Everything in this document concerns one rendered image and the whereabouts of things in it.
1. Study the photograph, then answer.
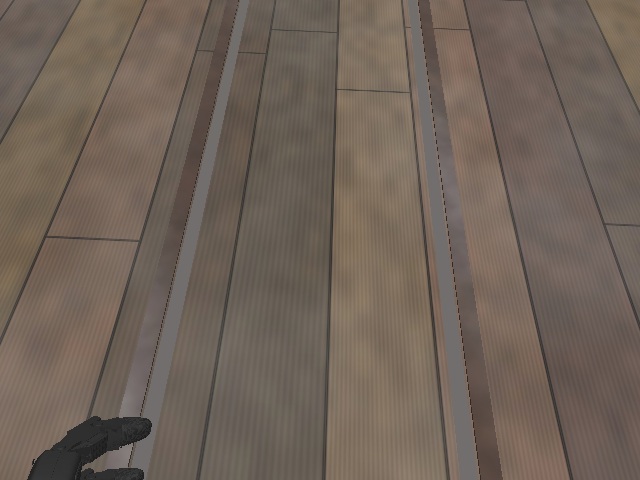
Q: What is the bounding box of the robot left hand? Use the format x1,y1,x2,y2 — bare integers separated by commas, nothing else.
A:
27,416,152,480

